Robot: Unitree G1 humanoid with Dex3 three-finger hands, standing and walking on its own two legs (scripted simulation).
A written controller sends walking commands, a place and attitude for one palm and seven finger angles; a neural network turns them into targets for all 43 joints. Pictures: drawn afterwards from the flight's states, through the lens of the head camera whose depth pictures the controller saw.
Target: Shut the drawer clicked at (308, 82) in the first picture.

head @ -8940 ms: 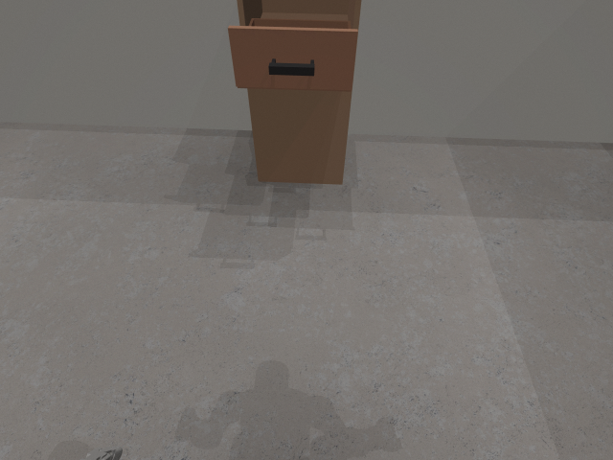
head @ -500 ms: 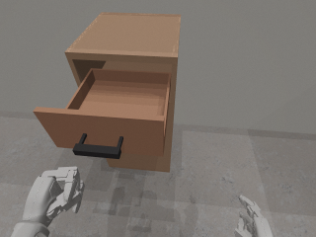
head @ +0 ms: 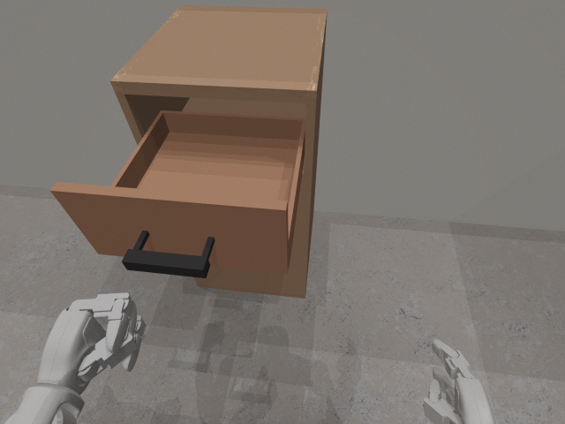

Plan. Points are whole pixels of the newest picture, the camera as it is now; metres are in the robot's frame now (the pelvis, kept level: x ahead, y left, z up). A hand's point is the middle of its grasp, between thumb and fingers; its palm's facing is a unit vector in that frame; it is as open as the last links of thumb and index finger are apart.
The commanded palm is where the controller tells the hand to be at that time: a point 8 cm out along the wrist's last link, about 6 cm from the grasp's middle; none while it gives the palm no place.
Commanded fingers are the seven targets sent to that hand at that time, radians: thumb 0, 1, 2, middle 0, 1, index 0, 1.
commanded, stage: bring the fist close to the handle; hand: left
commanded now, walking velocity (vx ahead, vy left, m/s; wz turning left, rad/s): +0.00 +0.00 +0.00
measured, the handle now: (171, 251) +0.38 +0.21 +0.01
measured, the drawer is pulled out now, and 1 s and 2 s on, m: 0.29 0.29 0.21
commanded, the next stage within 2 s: push the drawer shut in 1.10 s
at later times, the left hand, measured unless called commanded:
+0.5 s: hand (164, 320) +0.25 +0.19 +0.02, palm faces -0.08 -1.00 -0.04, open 3.3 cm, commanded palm +0.24 +0.24 +0.02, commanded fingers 0.00 0.90 0.90 -1.40 -1.60 -1.40 -1.60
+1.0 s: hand (174, 310) +0.28 +0.18 +0.00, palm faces -0.07 -1.00 -0.05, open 3.3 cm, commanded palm +0.26 +0.24 +0.01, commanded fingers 0.00 0.90 0.90 -1.40 -1.60 -1.40 -1.60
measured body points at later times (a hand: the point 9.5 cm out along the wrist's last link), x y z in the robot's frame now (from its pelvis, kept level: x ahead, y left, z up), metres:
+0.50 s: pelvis -0.01 +0.02 -0.03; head +0.05 +0.02 +0.42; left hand +0.25 +0.24 +0.03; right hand +0.15 -0.23 -0.11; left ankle +0.03 +0.13 -0.70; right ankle -0.03 -0.08 -0.70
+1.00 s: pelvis -0.01 +0.02 -0.04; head +0.05 +0.01 +0.40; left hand +0.28 +0.24 +0.01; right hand +0.13 -0.24 -0.14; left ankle +0.03 +0.13 -0.70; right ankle -0.03 -0.08 -0.70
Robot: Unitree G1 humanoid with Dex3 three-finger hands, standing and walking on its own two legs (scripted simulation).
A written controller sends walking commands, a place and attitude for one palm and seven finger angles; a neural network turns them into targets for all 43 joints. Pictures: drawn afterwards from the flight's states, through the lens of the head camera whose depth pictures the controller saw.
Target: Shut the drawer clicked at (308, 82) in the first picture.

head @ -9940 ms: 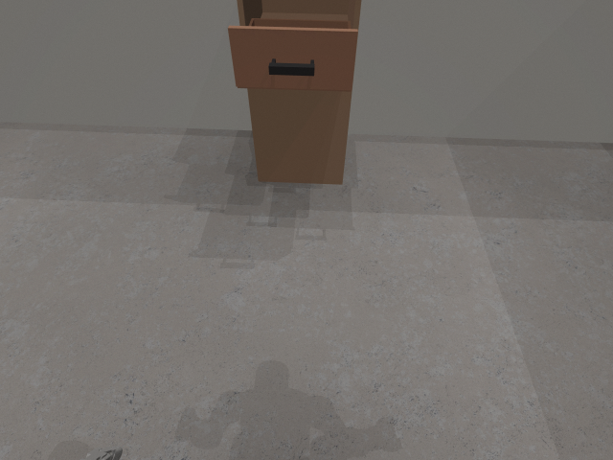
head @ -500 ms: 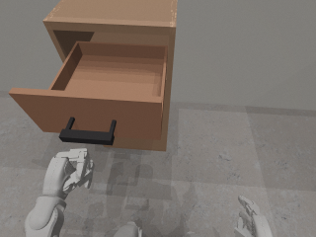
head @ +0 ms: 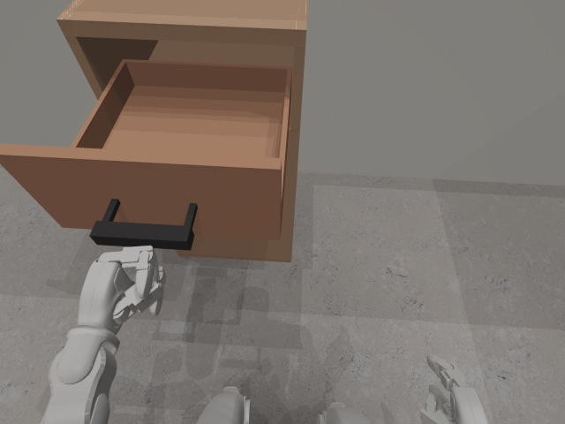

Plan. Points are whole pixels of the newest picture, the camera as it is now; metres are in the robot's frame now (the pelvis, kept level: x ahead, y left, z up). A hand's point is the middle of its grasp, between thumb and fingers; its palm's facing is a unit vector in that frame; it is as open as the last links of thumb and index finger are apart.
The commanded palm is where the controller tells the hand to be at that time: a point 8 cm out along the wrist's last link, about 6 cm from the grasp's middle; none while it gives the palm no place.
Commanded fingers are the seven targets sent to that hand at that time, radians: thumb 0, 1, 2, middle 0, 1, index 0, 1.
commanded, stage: bring the fist close to the handle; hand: left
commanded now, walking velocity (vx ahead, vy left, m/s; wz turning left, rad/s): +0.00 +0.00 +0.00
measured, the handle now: (148, 221) +0.39 +0.21 +0.05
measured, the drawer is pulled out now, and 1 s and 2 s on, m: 0.29 0.21 0.10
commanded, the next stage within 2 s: push the drawer shut in 0.10 s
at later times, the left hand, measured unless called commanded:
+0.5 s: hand (160, 274) +0.31 +0.17 +0.04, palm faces -0.05 -1.00 -0.05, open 3.2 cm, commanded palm +0.30 +0.23 +0.05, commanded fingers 0.00 0.90 0.90 -1.40 -1.60 -1.40 -1.60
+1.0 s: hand (166, 230) +0.38 +0.18 +0.04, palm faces -0.07 -1.00 -0.04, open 2.8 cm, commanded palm +0.36 +0.23 +0.05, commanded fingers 0.00 0.90 0.90 -1.40 -1.60 -1.40 -1.60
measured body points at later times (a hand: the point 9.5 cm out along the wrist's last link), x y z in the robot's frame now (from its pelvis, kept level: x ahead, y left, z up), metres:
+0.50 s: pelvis +0.00 +0.00 +0.00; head +0.07 -0.01 +0.44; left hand +0.31 +0.23 +0.05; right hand +0.16 -0.25 -0.10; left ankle +0.04 +0.12 -0.66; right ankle -0.01 -0.10 -0.66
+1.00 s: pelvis -0.01 +0.00 +0.00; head +0.08 +0.01 +0.44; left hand +0.38 +0.24 +0.05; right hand +0.10 -0.26 -0.11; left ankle +0.04 +0.12 -0.66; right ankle -0.01 -0.10 -0.66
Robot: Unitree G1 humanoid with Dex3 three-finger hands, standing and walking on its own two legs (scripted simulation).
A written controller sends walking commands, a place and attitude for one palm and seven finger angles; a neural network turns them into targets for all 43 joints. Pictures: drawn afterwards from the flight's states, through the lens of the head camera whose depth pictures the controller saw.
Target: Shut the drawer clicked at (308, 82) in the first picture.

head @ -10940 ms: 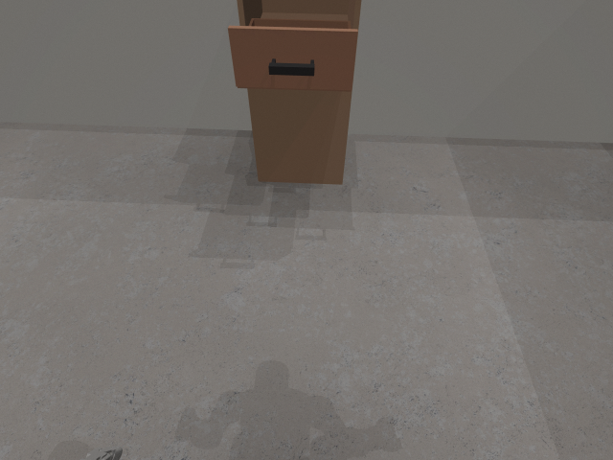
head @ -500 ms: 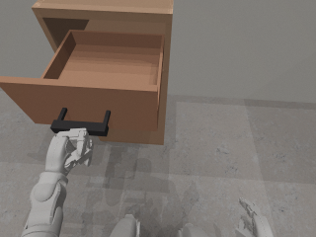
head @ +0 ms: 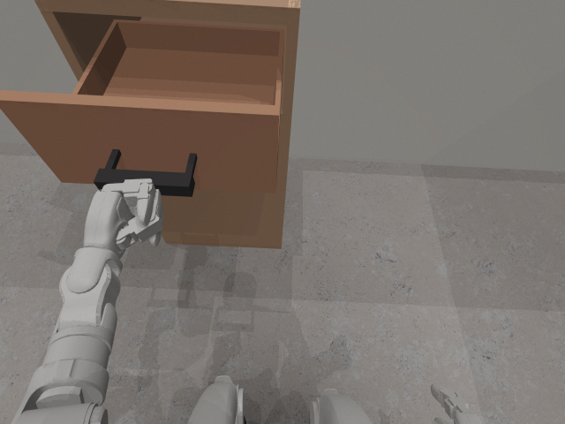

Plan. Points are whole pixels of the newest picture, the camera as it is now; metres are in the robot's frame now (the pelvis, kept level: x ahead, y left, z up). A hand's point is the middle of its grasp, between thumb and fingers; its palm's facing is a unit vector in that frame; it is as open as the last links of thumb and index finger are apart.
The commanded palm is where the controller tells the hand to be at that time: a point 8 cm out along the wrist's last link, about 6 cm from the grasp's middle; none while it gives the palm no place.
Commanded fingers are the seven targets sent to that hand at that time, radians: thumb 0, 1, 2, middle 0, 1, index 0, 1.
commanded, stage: push the drawer shut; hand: left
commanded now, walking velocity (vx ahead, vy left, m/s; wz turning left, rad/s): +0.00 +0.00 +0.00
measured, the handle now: (150, 170) +0.47 +0.20 +0.05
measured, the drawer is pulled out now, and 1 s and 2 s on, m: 0.21 0.10 0.00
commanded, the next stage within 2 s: none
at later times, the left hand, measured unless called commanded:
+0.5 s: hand (171, 184) +0.45 +0.17 +0.05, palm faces -0.04 -1.00 -0.04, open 3.0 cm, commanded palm +0.44 +0.22 +0.05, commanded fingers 0.00 0.90 0.90 -1.40 -1.60 -1.40 -1.60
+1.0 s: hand (178, 155) +0.50 +0.17 +0.05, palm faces -0.04 -1.00 -0.03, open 3.1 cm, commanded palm +0.49 +0.22 +0.05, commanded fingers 0.00 0.90 0.90 -1.40 -1.60 -1.40 -1.60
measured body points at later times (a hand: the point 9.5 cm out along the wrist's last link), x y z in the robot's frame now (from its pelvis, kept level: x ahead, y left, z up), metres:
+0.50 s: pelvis +0.00 +0.01 +0.00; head +0.10 +0.02 +0.43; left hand +0.44 +0.22 +0.05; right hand +0.06 -0.25 -0.12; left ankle +0.05 +0.11 -0.66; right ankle +0.00 -0.10 -0.66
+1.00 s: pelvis +0.00 +0.00 -0.01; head +0.13 +0.01 +0.42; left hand +0.50 +0.22 +0.05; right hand +0.01 -0.27 -0.13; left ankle +0.05 +0.11 -0.66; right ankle +0.00 -0.10 -0.66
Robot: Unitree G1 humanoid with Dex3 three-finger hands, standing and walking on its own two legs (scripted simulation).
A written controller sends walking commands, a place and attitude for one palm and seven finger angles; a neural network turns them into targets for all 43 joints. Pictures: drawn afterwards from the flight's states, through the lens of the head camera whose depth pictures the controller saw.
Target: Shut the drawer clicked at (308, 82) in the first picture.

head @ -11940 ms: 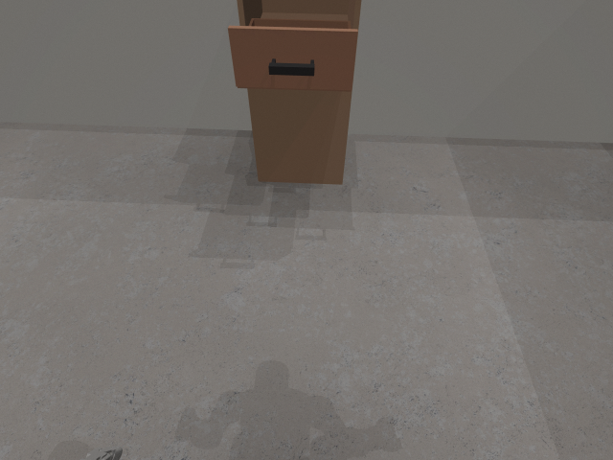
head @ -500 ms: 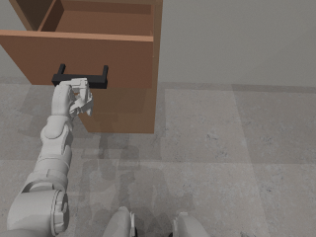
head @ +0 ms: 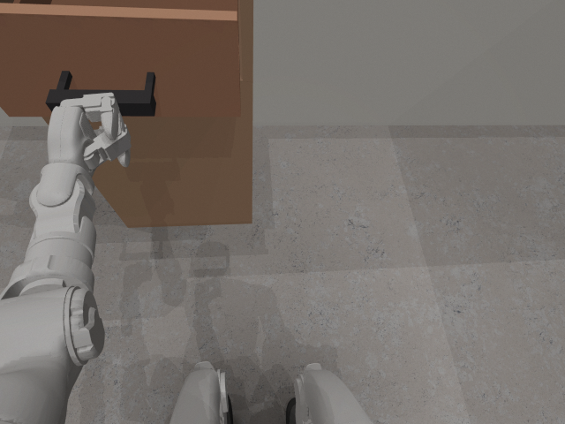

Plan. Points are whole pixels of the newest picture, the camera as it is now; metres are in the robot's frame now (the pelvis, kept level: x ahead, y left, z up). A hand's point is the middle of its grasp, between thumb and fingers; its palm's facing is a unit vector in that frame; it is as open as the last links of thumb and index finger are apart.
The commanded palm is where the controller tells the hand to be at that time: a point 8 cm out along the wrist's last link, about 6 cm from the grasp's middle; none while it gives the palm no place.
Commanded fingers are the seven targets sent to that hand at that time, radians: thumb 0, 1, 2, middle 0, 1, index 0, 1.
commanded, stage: push the drawer shut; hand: left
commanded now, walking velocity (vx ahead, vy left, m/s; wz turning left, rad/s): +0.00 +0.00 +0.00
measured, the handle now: (106, 91) +0.58 +0.22 +0.07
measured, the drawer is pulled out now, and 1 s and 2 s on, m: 0.10 0.00 0.00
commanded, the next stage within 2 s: pull the fist back off the drawer in 1.28 s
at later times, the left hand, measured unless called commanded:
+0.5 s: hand (124, 107) +0.55 +0.19 +0.07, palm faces +0.00 -1.00 -0.02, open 3.3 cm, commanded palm +0.54 +0.22 +0.07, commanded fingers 0.00 0.90 0.90 -1.40 -1.60 -1.40 -1.60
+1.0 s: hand (124, 81) +0.60 +0.19 +0.07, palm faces -0.01 -1.00 -0.02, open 3.2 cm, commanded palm +0.61 +0.21 +0.07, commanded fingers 0.00 0.90 0.90 -1.40 -1.60 -1.40 -1.60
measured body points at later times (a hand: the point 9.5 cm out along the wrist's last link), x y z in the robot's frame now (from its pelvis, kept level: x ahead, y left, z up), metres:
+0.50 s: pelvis +0.00 +0.01 -0.01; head +0.15 +0.03 +0.41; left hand +0.54 +0.24 +0.07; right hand -0.02 -0.26 -0.11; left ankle +0.04 +0.12 -0.64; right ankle +0.00 -0.10 -0.64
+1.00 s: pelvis -0.01 +0.02 -0.02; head +0.19 +0.05 +0.38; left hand +0.59 +0.25 +0.07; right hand -0.08 -0.23 -0.11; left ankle +0.04 +0.12 -0.64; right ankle +0.00 -0.10 -0.64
